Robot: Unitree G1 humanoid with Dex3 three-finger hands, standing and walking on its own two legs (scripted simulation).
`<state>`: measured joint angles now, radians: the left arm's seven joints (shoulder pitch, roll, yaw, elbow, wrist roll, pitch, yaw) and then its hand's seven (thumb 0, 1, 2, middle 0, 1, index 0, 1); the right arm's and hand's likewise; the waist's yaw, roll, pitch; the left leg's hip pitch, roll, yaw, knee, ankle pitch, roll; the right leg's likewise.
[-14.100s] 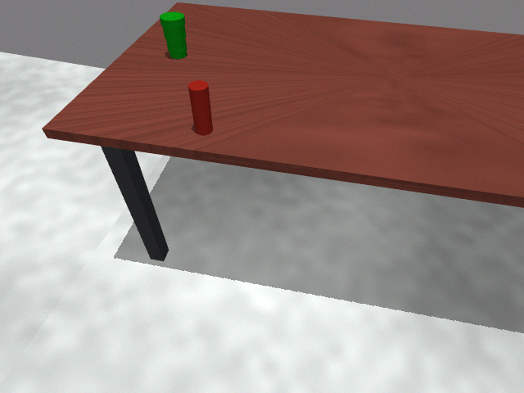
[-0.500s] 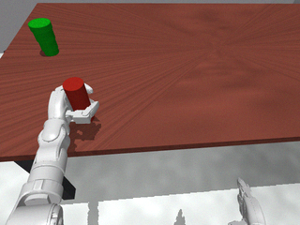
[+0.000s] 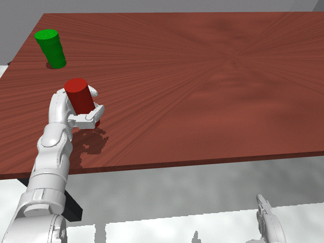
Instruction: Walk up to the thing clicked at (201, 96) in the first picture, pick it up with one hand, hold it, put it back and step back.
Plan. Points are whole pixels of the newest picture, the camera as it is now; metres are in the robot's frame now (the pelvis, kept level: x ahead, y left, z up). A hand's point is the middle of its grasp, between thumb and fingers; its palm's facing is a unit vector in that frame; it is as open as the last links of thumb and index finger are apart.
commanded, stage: lift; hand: left
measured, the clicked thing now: (84, 106) +0.42 +0.16 +0.13
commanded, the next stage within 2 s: hold in 1.12 s
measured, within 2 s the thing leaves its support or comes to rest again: neither
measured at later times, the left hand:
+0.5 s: hand (71, 102) +0.37 +0.16 +0.20, palm faces +0.01 -1.00 -0.03, open 6.7 cm
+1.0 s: hand (60, 96) +0.34 +0.16 +0.24, palm faces +0.02 -1.00 -0.01, open 6.7 cm
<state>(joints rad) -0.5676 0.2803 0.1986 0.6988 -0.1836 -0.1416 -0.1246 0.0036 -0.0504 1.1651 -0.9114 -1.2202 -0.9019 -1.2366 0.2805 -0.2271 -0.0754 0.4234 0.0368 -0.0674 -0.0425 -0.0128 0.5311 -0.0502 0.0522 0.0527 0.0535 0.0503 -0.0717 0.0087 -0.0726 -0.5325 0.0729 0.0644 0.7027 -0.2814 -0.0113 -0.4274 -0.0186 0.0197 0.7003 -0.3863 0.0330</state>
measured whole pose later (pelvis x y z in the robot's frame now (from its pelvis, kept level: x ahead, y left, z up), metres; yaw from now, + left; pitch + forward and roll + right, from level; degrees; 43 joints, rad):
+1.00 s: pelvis -0.01 +0.00 +0.02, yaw +2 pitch -2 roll +0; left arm -0.40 0.26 0.21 0.05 -0.23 0.43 -0.10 0.00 -0.03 1.19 -0.91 -1.23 -0.90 -1.24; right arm 0.25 -0.21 -0.06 0.62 0.05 -0.19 -0.06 -0.01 0.53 -0.05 0.05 0.05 0.05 0.05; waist 0.00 0.06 -0.05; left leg -0.27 0.05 0.05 0.50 -0.19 -0.01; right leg -0.16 -0.04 -0.01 0.51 -0.31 0.03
